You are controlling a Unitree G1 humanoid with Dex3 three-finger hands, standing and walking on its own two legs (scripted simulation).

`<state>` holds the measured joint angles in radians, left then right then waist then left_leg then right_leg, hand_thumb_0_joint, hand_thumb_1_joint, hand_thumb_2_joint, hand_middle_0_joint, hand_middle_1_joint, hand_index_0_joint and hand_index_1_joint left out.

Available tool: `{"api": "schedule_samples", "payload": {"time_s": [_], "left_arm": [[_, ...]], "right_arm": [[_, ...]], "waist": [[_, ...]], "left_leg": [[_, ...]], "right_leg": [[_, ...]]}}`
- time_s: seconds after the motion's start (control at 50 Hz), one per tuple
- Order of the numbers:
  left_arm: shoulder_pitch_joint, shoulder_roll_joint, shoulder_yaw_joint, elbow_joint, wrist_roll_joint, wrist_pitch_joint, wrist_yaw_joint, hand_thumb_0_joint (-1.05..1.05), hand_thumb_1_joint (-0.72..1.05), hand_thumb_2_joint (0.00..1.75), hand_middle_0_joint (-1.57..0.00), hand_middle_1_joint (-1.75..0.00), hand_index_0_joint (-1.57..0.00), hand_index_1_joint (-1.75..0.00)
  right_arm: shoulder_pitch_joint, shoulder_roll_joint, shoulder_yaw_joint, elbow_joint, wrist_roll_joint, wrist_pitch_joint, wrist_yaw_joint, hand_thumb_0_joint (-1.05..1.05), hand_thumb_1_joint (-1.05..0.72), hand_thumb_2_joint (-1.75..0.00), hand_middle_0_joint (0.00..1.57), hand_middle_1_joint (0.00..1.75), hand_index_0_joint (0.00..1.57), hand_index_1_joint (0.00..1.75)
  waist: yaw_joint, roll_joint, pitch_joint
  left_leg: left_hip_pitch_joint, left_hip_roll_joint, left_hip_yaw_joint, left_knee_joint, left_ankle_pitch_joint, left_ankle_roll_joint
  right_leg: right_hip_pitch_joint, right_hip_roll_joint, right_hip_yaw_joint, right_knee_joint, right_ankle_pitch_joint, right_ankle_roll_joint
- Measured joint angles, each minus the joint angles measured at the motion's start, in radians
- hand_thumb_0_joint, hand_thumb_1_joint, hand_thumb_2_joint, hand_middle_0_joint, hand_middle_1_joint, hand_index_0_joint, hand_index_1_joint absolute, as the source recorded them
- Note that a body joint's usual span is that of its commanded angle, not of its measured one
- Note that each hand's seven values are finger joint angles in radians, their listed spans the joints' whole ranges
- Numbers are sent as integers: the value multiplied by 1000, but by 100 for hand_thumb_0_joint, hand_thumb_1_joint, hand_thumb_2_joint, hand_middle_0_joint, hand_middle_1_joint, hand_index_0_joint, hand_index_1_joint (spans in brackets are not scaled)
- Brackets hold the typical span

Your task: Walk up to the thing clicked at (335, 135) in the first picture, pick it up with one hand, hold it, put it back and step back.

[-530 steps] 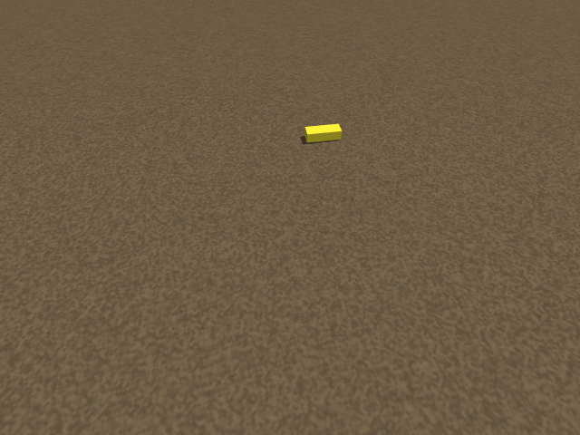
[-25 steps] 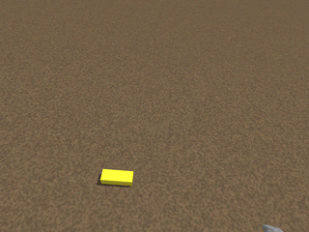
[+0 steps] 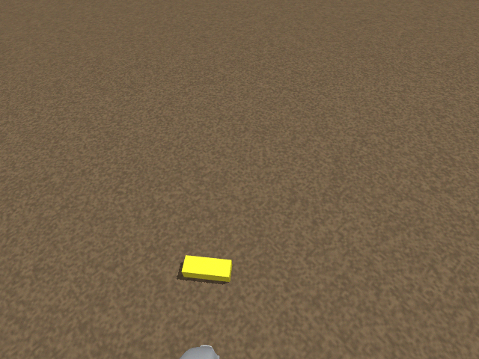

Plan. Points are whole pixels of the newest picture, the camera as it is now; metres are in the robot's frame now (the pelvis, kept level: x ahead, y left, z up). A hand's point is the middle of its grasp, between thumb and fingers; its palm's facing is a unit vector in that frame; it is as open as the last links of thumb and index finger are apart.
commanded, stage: walk up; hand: left
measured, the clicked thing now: (207, 268) +0.56 +0.20 -0.74
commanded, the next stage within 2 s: none
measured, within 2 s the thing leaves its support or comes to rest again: neither
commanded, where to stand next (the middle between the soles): +0.17 +0.03 m, yaw -3 degrees
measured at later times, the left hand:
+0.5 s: hand out of the picture +0.13 +0.26 -0.15, palm faces -0.07 -0.89 -0.44, open 7.4 cm
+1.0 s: hand out of the picture +0.06 +0.28 -0.16, palm faces -0.04 -0.94 -0.34, open 7.4 cm
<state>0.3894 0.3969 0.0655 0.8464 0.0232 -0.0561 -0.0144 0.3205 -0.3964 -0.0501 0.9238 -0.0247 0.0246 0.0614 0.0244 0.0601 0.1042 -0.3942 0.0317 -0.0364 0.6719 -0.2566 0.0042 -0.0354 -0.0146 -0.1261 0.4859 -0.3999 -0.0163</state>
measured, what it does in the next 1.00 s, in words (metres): steps on the spot: left foot, then right foot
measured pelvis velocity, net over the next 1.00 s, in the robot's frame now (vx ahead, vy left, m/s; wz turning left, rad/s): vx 0.01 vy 0.02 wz -0.02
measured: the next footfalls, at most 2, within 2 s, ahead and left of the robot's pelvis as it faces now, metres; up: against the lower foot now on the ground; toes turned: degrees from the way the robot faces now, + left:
left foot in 0.04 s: +0.13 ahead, +0.13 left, +0.00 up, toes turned +1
right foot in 0.38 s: +0.16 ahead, -0.13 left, +0.00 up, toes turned -4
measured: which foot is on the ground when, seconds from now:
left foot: up 0.00-0.02, down 0.04-0.42, up 0.44-0.68, down 0.70-1.00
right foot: down 0.00-0.08, up 0.10-0.36, down 0.38-0.74, up 0.76-0.90, down 0.92-1.00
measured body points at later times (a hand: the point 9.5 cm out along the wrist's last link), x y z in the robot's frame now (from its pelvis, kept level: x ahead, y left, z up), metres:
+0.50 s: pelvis +0.04 +0.00 -0.02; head +0.10 -0.03 +0.43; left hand +0.14 +0.31 -0.12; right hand +0.17 -0.32 -0.15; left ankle +0.05 +0.13 -0.68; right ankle +0.12 -0.13 -0.73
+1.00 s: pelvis +0.01 +0.02 -0.01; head +0.03 +0.03 +0.44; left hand +0.07 +0.33 -0.14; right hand +0.08 -0.29 -0.12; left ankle -0.01 +0.15 -0.73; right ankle +0.05 -0.12 -0.73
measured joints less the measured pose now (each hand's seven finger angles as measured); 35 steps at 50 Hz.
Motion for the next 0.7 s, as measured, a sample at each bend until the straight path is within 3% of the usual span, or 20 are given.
{"api": "schedule_samples", "payload": {"time_s": [0.04,0.08,0.14,0.18,0.22,0.32,0.38,0.42,0.48,0.56,0.62,0.68,0.7], "left_arm": [[-17,5,-10,-11,-8,9,2,1,90,90,-21,-30,-20,-30],[-47,6,-17,-7,-16,24,8,1,90,90,-20,-30,-20,-30],[-89,-21,-40,3,-24,47,14,1,91,90,-20,-30,-20,-30],[-109,-21,-49,-3,-28,50,12,1,91,90,-20,-30,-20,-30],[-123,-15,-49,-12,-33,43,8,1,91,90,-20,-30,-20,-30],[-169,-10,-43,8,-44,30,20,0,91,90,-20,-30,-20,-30],[-175,-10,-41,25,-40,24,30,0,91,90,-20,-30,-20,-30],[-183,-23,-37,43,-27,26,34,0,91,90,-20,-30,-20,-30],[-192,-25,-43,32,-10,33,32,0,91,90,-20,-30,-20,-30],[-204,-26,-38,6,4,41,39,0,90,90,-21,-30,-21,-30],[-212,-20,-32,-1,18,48,41,0,90,90,-21,-30,-21,-30],[-218,-12,-27,-2,26,59,35,1,90,90,-21,-30,-21,-30],[-222,-6,-26,-1,22,65,31,1,90,90,-21,-30,-21,-30]], "right_arm": [[-24,11,4,-13,-1,-17,-7,1,-90,-90,20,30,20,30],[-63,29,3,-36,-4,-42,-20,1,-90,-90,20,30,20,30],[-88,27,4,-81,13,-71,-35,1,-90,-90,20,30,20,30],[-93,35,11,-94,20,-72,-45,1,-90,-90,20,30,20,30],[-99,38,21,-98,23,-73,-53,1,-90,-90,20,30,20,30],[-146,28,30,-99,15,-55,-62,1,-90,-90,20,30,20,30],[-175,15,24,-110,21,-26,-59,1,-90,-90,20,30,20,30],[-199,-1,14,-105,32,-1,-61,1,-90,-90,20,30,20,30],[-222,-4,2,-96,34,37,-71,1,-90,-90,20,30,20,30],[-227,-17,-10,-93,39,48,-66,1,-91,-90,20,30,20,30],[-198,-26,-11,-75,38,40,-60,1,-91,-90,20,30,20,30],[-155,-26,-5,-30,30,30,-52,1,-91,-90,20,30,20,30],[-141,-21,-3,-13,25,23,-52,1,-91,-90,20,30,20,30]], "waist": [[1,-29,16],[4,-87,53],[-25,-64,64],[-28,-71,56],[-24,-86,45],[-20,-100,57],[-21,-76,62],[-22,-23,70],[-12,-12,79],[2,-7,92],[6,5,77],[3,11,45],[1,0,37]], "left_leg": [[46,-8,37,-83,56,11],[66,-44,75,-71,45,9],[73,-25,54,-41,5,22],[101,-16,51,-75,10,23],[121,-13,58,-101,13,16],[122,-8,74,-67,-19,6],[89,7,79,24,-71,-5],[57,40,62,108,-113,-7],[-26,-26,11,331,-285,12],[-87,-85,-35,546,-284,13],[-44,-71,-48,465,-258,-4],[64,-35,-18,198,-285,-16],[107,-34,-3,90,-237,-16]], "right_leg": [[-20,-21,2,75,-54,11],[-83,-73,39,247,-74,4],[-230,-2,116,560,-146,-7],[-308,16,146,647,-136,-15],[-362,5,166,628,-89,-14],[-386,-35,160,392,28,19],[-342,-27,126,223,145,23],[-333,4,106,216,132,24],[-367,-13,115,253,123,12],[-402,-38,140,220,169,12],[-428,-45,138,210,187,14],[-447,-54,118,228,183,21],[-454,-63,116,246,176,28]]}}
